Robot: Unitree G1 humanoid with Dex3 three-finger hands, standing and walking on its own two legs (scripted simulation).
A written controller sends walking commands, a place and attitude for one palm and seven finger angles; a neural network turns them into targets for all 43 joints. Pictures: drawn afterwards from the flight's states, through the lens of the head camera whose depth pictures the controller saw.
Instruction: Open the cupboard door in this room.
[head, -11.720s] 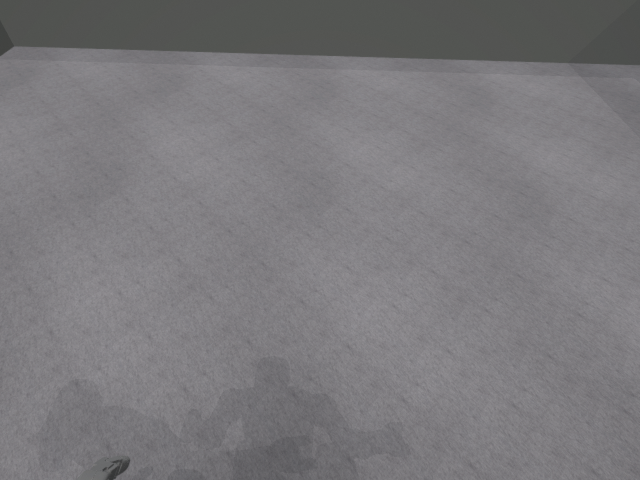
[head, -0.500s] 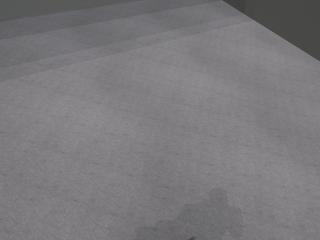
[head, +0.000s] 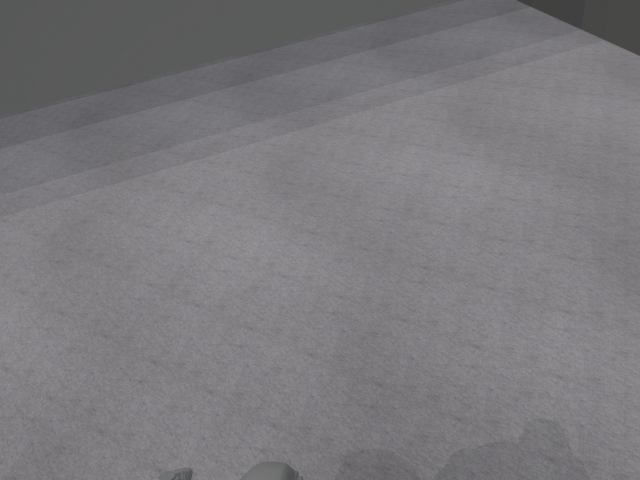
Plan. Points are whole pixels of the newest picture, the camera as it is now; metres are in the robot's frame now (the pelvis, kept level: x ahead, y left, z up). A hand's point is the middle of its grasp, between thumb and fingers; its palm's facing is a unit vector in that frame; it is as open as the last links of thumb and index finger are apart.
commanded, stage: turn or walk to find it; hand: left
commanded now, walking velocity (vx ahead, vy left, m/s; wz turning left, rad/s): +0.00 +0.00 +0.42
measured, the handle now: out of the picture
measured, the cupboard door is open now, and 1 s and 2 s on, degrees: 0 0 0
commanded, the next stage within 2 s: none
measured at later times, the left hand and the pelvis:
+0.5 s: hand out of the picture -0.09 +0.25 -0.19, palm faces +0.29 -0.93 -0.23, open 7.4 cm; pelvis -0.04 +0.04 -0.01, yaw +13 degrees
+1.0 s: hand out of the picture +0.00 +0.24 -0.15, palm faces +0.38 -0.88 -0.28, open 7.4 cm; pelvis -0.06 +0.01 -0.01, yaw +24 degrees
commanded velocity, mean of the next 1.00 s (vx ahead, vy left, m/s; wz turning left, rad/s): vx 0.00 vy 0.00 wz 0.42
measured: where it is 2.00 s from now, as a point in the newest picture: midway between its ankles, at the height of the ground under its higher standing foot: outside the picture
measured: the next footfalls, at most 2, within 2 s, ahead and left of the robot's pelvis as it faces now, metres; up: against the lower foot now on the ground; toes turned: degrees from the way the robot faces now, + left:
left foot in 0.42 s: -0.03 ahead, +0.14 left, +0.00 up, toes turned +16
right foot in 1.00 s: +0.01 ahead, -0.08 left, +0.00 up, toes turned +22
